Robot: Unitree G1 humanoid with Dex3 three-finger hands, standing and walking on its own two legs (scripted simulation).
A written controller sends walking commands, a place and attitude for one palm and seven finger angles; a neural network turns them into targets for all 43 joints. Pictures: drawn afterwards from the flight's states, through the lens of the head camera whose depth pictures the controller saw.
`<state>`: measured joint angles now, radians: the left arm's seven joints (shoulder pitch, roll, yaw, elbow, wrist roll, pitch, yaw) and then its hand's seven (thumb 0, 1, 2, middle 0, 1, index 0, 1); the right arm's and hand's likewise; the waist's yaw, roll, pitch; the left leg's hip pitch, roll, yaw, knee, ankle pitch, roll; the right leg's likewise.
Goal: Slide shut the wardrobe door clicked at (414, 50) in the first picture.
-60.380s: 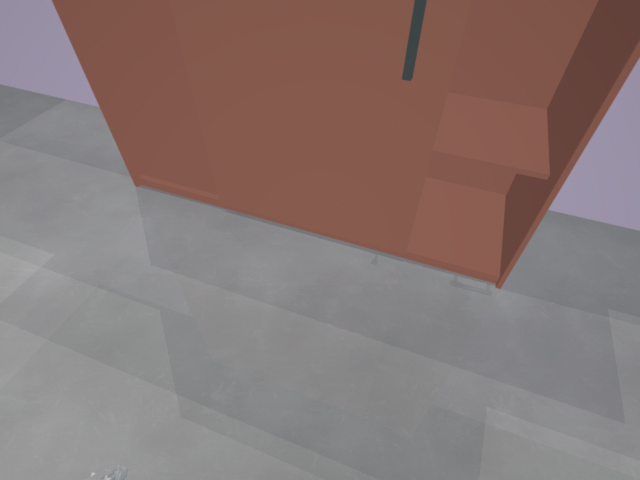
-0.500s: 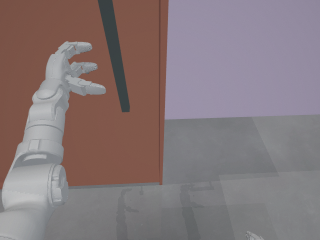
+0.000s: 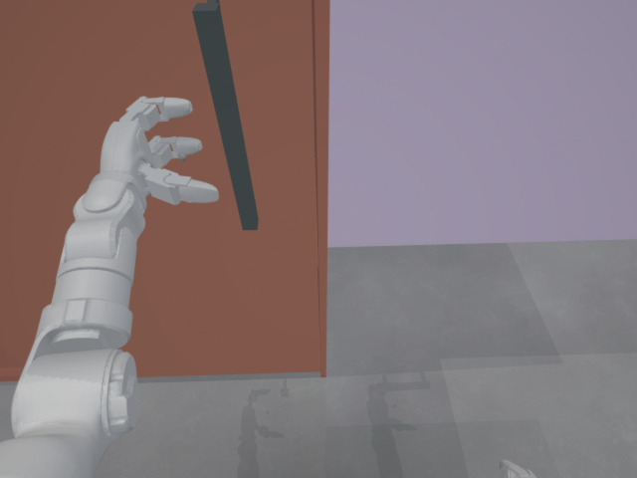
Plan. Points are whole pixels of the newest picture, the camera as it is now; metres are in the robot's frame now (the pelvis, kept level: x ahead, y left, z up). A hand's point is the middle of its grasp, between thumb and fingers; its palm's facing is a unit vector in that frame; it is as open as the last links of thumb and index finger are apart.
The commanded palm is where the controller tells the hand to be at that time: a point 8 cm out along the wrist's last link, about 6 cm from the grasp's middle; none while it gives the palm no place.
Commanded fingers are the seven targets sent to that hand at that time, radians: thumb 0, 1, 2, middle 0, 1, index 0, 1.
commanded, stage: feel for the door with the fingertips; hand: left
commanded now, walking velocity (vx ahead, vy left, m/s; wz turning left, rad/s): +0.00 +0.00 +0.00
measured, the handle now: (235, 133) +0.53 +0.12 +0.17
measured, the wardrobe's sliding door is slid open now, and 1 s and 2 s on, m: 0.00 0.00 0.00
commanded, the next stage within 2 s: slide the fingers in behind the handle in 0.68 s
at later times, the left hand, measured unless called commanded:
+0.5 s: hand (208, 145) +0.46 +0.14 +0.20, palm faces +0.06 -1.00 -0.01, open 14.0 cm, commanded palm +0.44 +0.20 +0.19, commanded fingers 0.00 -0.50 0.30 -0.30 -1.20 -0.30 -1.20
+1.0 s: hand (204, 141) +0.48 +0.15 +0.19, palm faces +0.03 -1.00 +0.01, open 13.6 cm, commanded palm +0.45 +0.21 +0.19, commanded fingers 0.00 -0.50 0.30 -0.30 -1.20 -0.30 -1.20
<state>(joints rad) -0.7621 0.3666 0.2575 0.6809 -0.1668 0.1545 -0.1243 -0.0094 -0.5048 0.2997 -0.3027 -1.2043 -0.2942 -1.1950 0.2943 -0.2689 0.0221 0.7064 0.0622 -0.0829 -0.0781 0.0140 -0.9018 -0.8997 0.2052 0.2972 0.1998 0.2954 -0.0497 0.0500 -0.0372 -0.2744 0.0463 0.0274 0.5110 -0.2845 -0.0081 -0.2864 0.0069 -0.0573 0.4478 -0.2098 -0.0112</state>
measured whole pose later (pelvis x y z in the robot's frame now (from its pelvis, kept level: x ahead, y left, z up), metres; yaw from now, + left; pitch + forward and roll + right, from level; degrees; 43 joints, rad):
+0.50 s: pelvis -0.01 -0.01 +0.00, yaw -1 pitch +4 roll -1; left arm -0.91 0.37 0.28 0.89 -0.13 0.07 -0.08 -0.01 -0.50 0.30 -0.31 -1.21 -0.30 -1.20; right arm 0.32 -0.26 0.03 0.74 0.05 -0.10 -0.07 0.01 -0.90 -0.90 0.21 0.30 0.20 0.30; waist -0.08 0.05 -0.03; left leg -0.32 0.05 0.03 0.52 -0.27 -0.01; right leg -0.34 0.01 -0.05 0.47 -0.20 -0.02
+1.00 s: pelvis -0.01 +0.01 +0.00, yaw -1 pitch +6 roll -1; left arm -0.97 0.41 0.32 1.00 -0.11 -0.01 -0.11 -0.01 -0.50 0.30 -0.36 -1.24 -0.37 -1.23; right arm 0.38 -0.27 0.02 0.73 0.04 -0.12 -0.05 0.01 -0.90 -0.90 0.21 0.30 0.20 0.30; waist -0.11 0.04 -0.04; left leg -0.38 0.05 0.05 0.56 -0.28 0.00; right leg -0.40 0.01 -0.03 0.49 -0.19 0.00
